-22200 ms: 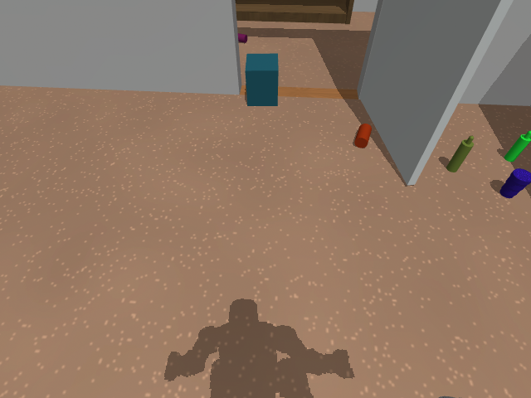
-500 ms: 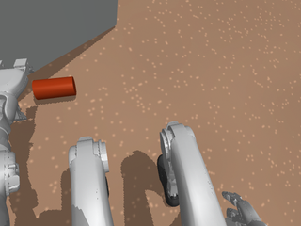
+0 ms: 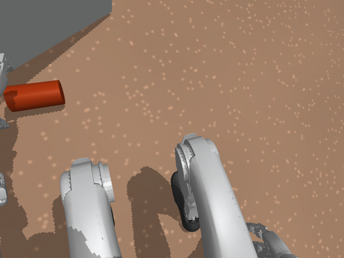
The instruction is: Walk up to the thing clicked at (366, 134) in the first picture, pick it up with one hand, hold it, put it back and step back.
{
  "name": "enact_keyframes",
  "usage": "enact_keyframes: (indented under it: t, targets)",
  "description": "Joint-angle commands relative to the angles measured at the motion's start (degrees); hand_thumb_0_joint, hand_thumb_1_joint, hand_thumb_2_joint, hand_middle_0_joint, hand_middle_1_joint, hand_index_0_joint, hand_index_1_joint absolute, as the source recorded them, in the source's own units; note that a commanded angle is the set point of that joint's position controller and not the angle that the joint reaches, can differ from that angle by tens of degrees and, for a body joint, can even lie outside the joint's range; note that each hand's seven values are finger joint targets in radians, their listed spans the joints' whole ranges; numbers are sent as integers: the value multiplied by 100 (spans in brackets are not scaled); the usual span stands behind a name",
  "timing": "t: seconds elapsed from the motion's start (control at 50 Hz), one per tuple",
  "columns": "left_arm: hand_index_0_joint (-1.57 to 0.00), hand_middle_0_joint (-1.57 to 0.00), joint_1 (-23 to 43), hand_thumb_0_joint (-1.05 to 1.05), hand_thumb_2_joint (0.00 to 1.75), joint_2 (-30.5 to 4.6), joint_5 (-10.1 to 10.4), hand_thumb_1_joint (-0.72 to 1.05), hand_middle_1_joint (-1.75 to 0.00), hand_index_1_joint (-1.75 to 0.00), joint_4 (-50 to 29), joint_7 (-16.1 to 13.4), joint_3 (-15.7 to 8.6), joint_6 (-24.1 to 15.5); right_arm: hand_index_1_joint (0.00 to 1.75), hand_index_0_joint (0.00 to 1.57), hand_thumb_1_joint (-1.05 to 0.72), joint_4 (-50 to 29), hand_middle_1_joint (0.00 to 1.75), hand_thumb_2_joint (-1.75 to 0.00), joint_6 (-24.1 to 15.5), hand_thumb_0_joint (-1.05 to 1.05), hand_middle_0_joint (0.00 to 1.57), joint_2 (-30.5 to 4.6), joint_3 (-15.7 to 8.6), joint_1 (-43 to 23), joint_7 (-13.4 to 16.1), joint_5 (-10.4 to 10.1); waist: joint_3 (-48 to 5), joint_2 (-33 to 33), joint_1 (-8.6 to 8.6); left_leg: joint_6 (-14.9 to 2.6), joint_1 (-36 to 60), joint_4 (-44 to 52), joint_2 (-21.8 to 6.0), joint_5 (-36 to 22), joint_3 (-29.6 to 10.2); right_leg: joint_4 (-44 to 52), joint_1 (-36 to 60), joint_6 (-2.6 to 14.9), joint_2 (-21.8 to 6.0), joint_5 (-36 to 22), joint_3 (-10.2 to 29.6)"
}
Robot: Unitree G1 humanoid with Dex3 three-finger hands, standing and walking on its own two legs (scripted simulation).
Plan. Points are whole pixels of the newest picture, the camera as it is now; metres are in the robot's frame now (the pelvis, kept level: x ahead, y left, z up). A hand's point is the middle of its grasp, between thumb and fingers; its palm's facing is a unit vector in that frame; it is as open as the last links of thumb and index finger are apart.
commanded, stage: rise first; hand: left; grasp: from above
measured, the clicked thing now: (36, 95) +0.53 +0.28 -0.31
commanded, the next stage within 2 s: approach in 1.78 s
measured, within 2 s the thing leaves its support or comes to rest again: neither
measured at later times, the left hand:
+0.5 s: hand out of the picture +0.48 +0.32 -0.18, palm faces -0.44 -0.07 -0.89, open 14.0 cm
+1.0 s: hand out of the picture +0.49 +0.32 -0.20, palm faces -0.44 -0.07 -0.90, open 14.0 cm
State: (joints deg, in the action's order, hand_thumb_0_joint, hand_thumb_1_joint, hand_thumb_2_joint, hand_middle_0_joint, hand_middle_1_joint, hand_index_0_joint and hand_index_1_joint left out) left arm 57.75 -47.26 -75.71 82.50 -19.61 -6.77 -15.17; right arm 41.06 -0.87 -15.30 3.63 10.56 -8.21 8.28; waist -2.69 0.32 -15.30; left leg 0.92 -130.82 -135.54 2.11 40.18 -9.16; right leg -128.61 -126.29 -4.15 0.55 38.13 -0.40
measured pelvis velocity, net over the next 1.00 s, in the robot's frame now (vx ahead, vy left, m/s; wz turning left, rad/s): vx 0.00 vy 0.01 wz -0.04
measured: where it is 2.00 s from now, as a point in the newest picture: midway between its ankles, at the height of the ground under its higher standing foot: (148, 225)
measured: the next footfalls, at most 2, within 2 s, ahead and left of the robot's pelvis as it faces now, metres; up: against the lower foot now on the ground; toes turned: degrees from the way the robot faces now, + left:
none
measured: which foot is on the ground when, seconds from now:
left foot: down 0.00-1.00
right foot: down 0.00-1.00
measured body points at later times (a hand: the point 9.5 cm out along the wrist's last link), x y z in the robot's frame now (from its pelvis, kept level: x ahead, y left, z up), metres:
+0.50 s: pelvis +0.00 +0.00 -0.01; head +0.25 +0.09 +0.35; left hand +0.50 +0.32 -0.13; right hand +0.04 -0.27 -0.09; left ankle +0.07 +0.12 -0.31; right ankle +0.11 -0.15 -0.31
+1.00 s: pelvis +0.00 +0.01 -0.02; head +0.25 +0.10 +0.34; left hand +0.51 +0.32 -0.14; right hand +0.02 -0.27 -0.10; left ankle +0.07 +0.12 -0.31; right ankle +0.11 -0.15 -0.31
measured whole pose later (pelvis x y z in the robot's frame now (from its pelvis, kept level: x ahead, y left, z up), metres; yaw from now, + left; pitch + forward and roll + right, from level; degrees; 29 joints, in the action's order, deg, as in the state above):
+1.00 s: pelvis +0.00 +0.01 -0.02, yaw -3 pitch +33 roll -13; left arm 60.7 -53.6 -77.0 86.6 -20.6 -7.1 -16.3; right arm 39.3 -0.8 -16.3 7.9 10.5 -9.2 9.6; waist 0.5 1.5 -18.2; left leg 0.3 -134.1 -140.2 2.1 40.0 -10.9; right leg -131.3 -128.3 -4.0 1.3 37.3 -1.8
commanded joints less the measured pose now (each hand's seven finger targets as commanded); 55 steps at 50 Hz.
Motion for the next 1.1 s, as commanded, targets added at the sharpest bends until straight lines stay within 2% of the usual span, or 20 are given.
enact_keyframes:
  t: [0.0, 0.06, 0.12, 0.18, 0.24, 0.26, 0.3, 0.4, 0.48, 0.56, 0.64, 0.74, 0.76, 0.86, 0.88, 0.94, 0.98, 1.02, 1.04, 1.08]
  targets:
    - [-9, -6, 1847, 0, 96, -1570, 75, -51, -104, -101, -723, -256, -186, 7, 30, 20, -91, -22, 30, -90, 8, 0, 20, -1541, -416, 1276, 68, 12, -3831, -1906, -63, -206, 3142, 1502, -66, -1191, 595, 1054, 1690, 563, 91, -1237, -798]
    - [-9, -6, 1832, 0, 95, -1670, 90, -50, -105, -102, -667, -261, -214, 5, 30, 20, -91, -41, 30, -90, 16, 0, 20, -1554, -383, 1245, 71, 3, -3843, -1918, -31, -218, 3076, 1482, -65, -1215, 616, 1031, 1732, 570, 120, -1266, -813]
    - [-9, -6, 1788, 0, 96, -1644, 83, -50, -105, -102, -601, -243, -167, 21, 30, 20, -91, -65, 30, -91, 23, 0, 20, -1561, -324, 1267, 54, 24, -3694, -1849, -118, -236, 2925, 1458, -61, -1129, 627, 1070, 1780, 557, 119, -1234, -830]
    - [-9, -6, 1855, 0, 96, -1720, 149, -50, -105, -102, -728, -245, -189, 6, 30, 20, -91, -67, 30, -90, 35, 0, 20, -1611, -315, 1242, 62, 9, -3764, -1998, -62, -202, 3078, 1493, -74, -1156, 572, 998, 1636, 581, 126, -1222, -846]
    - [-9, -6, 1848, 0, 97, -1652, 116, -52, -105, -102, -722, -228, -130, 16, 30, 20, -91, -64, 30, -90, 43, 0, 20, -1628, -306, 1276, 55, 22, -3743, -2034, -134, -186, 3176, 1453, -96, -1242, 534, 974, 1593, 568, 116, -1298, -870]
    - [-7, -9, 1948, 0, 104, -1745, 120, -56, -100, -102, -772, -241, -178, -1, 30, 20, -91, -81, 30, -90, 37, 0, 20, -1642, -308, 1264, 41, 20, -3718, -2096, -172, -182, 3133, 1457, -98, -1215, 510, 937, 1549, 575, 111, -1274, -877]
    - [-9, -7, 1946, 0, 98, -1719, 130, -51, -104, -102, -770, -244, -170, 5, 30, 20, -91, -89, 30, -90, 45, 0, 20, -1643, -304, 1262, 40, 19, -3710, -2070, -183, -179, 3150, 1436, -109, -1182, 491, 923, 1508, 571, 109, -1257, -892]
    - [-8, -7, 1867, 0, 99, -1693, 134, -52, -104, -102, -795, -237, -140, 5, 30, 20, -91, -70, 30, -90, 53, 0, 20, -1679, -290, 1292, 23, 34, -3790, -2287, -176, -135, 3454, 1398, -127, -1545, 461, 884, 1458, 564, 108, -1463, -897]
    - [-8, -8, 1970, 0, 100, -1730, 85, -54, -101, -101, -681, -231, -115, -12, 30, 20, -91, -93, 30, -90, 54, 0, 20, -1691, -242, 1284, -1, 47, -3533, -2292, -281, -137, 3237, 1412, -122, -1320, 423, 862, 1373, 564, 103, -1329, -931]
    - [-8, -8, 2100, 0, 100, -1857, 108, -53, -101, -101, -661, -248, -155, -31, 30, 20, -91, -119, 30, -90, 51, 0, 20, -1716, -213, 1226, 3, 39, -3612, -2190, -238, -159, 3143, 1359, -114, -1246, 440, 846, 1416, 572, 132, -1311, -923]
    - [-9, -9, 1974, 0, 100, -1859, 71, -53, -101, -101, -385, -247, -138, -40, 30, 20, -91, -126, 30, -90, 33, 0, 20, -1724, -175, 1234, -6, 73, -3424, -2039, -315, -191, 2954, 1274, -98, -1127, 460, 860, 1447, 554, 150, -1242, -942]
    - [-9, -9, 2078, 0, 100, -1942, 43, -53, -101, -101, -422, -246, -86, -89, 30, 20, -91, -142, 30, -90, 43, 0, 20, -1753, -120, 1172, -7, 78, -3494, -2137, -329, -189, 2959, 1223, -104, -1136, 430, 810, 1443, 560, 170, -1268, -961]
    - [-9, -9, 2188, 0, 99, -2104, 30, -52, -102, -101, -528, -276, -194, -112, 30, 20, -91, -133, 30, -90, 42, 0, 20, -1777, -125, 1212, 4, 85, -3591, -2165, -321, -185, 2969, 1224, -96, -1162, 434, 799, 1479, 542, 154, -1285, -957]
    - [-9, -9, 2105, 0, 99, -2053, -4, -53, -101, -101, -347, -316, -127, -134, 30, 20, -91, -154, 30, -90, 41, 0, 20, -1772, -92, 1139, 0, 98, -3442, -2269, -325, -165, 2974, 1224, -113, -1087, 396, 738, 1307, 570, 181, -1218, -997]
    - [-9, -9, 2147, 0, 100, -2070, -38, -53, -100, -100, -413, -329, -156, -155, 30, 20, -91, -163, 30, -90, 48, 0, 20, -1784, -78, 1188, -7, 112, -3465, -2302, -389, -147, 3011, 1260, -110, -1159, 359, 700, 1309, 551, 161, -1259, -1022]
    - [-9, -9, 2112, 0, 101, -2069, -42, -53, -100, -100, -511, -352, -183, -121, 30, 20, -90, -162, 30, -90, 22, 0, 20, -1797, -99, 1222, -23, 125, -3503, -2455, -348, -130, 3211, 1224, -128, -1302, 370, 675, 1296, 547, 152, -1362, -1015]
    - [-9, -9, 2282, 0, 100, -2065, -30, -52, -101, -100, -600, -348, -162, -115, 30, 20, -90, -182, 30, -90, 7, 0, 20, -1810, -98, 1239, -38, 130, -3452, -2470, -437, -125, 3139, 1237, -135, -1221, 340, 669, 1249, 560, 131, -1322, -1012]
    - [-11, -11, 2220, 0, 98, -2143, -20, -51, -99, -99, -593, -331, -201, -84, 30, 20, -91, -186, 30, -90, -13, 0, 20, -1800, -97, 1228, -44, 121, -3403, -2426, -391, -151, 3011, 1225, -130, -1095, 378, 717, 1278, 563, 147, -1242, -995]
    - [-12, -12, 2161, 0, 98, -2121, 3, -50, -97, -98, -633, -325, -179, -78, 30, 20, -91, -179, 30, -90, -9, 0, 20, -1799, -94, 1210, -36, 99, -3503, -2475, -312, -140, 3087, 1241, -126, -1129, 380, 703, 1308, 569, 153, -1266, -985]
    - [-12, -13, 2042, 0, 97, -2115, 6, -50, -96, -97, -619, -323, -217, -66, 30, 20, -90, -191, 30, -90, -6, 0, 20, -1813, -95, 1227, -44, 119, -3592, -2571, -294, -103, 3191, 1284, -128, -1283, 339, 646, 1301, 558, 127, -1354, -999]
